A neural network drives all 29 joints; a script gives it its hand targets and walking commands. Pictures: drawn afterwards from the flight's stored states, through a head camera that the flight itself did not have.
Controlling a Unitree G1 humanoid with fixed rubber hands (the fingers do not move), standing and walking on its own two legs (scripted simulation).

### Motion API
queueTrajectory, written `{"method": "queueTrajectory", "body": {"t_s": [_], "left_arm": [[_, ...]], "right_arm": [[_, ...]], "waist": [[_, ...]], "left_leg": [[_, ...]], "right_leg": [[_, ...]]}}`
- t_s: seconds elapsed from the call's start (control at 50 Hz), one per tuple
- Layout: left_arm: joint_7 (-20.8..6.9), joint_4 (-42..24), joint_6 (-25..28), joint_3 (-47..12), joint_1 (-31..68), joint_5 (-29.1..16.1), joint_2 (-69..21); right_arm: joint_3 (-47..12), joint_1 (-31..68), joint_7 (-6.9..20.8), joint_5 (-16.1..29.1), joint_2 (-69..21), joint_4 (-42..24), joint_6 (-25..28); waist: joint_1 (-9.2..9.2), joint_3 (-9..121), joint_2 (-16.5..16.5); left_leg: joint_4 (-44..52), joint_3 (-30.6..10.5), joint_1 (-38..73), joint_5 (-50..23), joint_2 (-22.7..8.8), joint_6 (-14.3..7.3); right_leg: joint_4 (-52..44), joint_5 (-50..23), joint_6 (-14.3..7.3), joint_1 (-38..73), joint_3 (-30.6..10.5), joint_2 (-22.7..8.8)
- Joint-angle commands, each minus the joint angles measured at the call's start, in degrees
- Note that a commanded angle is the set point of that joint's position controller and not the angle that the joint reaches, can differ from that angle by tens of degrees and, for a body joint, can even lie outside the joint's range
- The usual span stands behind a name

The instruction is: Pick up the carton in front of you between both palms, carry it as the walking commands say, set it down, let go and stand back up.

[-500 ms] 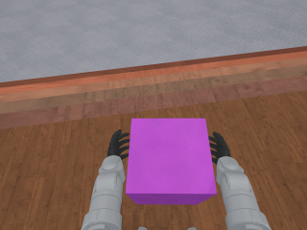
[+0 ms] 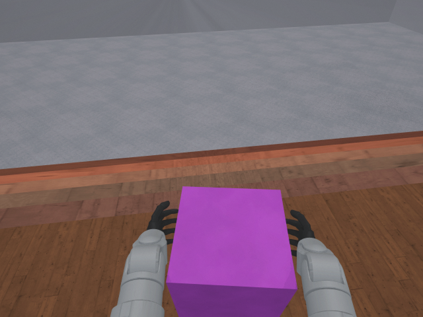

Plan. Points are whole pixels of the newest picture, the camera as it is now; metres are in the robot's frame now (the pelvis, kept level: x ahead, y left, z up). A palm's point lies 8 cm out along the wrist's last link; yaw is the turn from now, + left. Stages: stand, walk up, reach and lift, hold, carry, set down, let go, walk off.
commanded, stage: reach and lift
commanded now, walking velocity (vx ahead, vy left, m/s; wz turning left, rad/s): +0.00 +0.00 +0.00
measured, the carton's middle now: (228, 258) +0.30 +0.00 -0.06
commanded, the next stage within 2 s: hold in 0.84 s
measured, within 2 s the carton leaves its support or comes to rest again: neither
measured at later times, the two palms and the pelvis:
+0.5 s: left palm (156, 230) +0.30 +0.15 +0.04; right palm (307, 239) +0.29 -0.15 +0.03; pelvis +0.00 +0.00 +0.00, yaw +0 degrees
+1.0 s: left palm (153, 226) +0.30 +0.15 +0.06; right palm (309, 235) +0.29 -0.15 +0.05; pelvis +0.01 +0.00 +0.01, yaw +0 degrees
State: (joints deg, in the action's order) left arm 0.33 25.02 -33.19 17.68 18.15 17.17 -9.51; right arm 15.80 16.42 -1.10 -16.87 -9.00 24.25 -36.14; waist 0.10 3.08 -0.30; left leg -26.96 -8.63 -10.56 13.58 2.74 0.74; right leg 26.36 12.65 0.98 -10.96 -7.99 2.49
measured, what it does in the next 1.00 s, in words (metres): stands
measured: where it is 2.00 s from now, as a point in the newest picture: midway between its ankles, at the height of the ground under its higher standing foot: outside the picture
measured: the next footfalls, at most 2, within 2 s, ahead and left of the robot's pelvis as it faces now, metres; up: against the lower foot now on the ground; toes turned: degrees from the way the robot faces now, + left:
none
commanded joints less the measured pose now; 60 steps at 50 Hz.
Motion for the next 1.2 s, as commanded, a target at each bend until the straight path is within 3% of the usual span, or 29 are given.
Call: {"method": "queueTrajectory", "body": {"t_s": [0.0,0.26,0.58,0.8,0.9,1.04,1.18], "left_arm": [[-15.43,4.06,-0.44,-29.63,27.55,-12.21,-57.40],[-15.65,3.29,-1.09,-29.62,28.72,-11.90,-56.20],[-15.34,-3.21,-3.35,-32.34,21.87,-13.64,-54.86],[-15.02,-5.89,-5.04,-33.31,20.69,-14.53,-54.88],[-14.59,-11.02,-6.65,-37.30,20.64,-17.03,-55.54],[-14.64,-7.83,-9.38,-32.95,20.84,-14.77,-52.83],[-15.49,-7.25,-8.68,-33.07,26.09,-15.12,-54.43]], "right_arm": [[-30.14,36.50,15.76,13.98,-54.16,-2.83,3.35],[-30.42,37.07,15.47,13.98,-54.71,-2.98,2.52],[-33.27,29.82,14.80,15.76,-53.58,-9.66,0.05],[-33.92,28.77,14.85,16.48,-52.64,-12.23,-1.44],[-38.00,29.16,14.82,18.86,-52.99,-17.23,-3.00],[-33.45,28.72,14.84,16.51,-50.32,-13.74,-5.71],[-33.74,33.96,15.54,16.86,-52.53,-13.03,-5.06]], "waist": [[0.00,9.11,-0.48],[0.17,12.03,0.37],[0.03,12.41,0.30],[-0.03,11.35,-0.07],[0.00,14.00,-0.18],[0.09,5.51,-0.16],[0.12,8.32,-0.03]], "left_leg": [[5.04,4.50,0.35,-2.21,1.96,-0.18],[5.82,5.20,2.95,-4.93,2.36,-0.16],[7.36,4.63,7.03,-14.65,2.92,0.39],[8.05,4.26,8.31,-15.92,2.90,0.72],[8.43,3.86,10.95,-19.62,2.81,1.03],[10.37,4.57,7.78,-9.13,2.46,0.65],[9.41,4.81,7.59,-7.43,2.37,0.37]], "right_leg": [[-4.10,-0.68,-0.77,3.22,4.77,2.60],[-5.12,-4.09,-0.21,6.29,4.68,2.62],[-6.81,-13.74,0.39,10.49,4.08,3.04],[-7.38,-14.11,0.22,10.77,4.14,3.31],[-7.90,-17.10,0.44,12.84,4.08,3.45],[-9.58,-7.18,-0.18,10.06,4.34,3.07],[-8.79,-5.74,-0.19,10.30,4.52,2.79]]}}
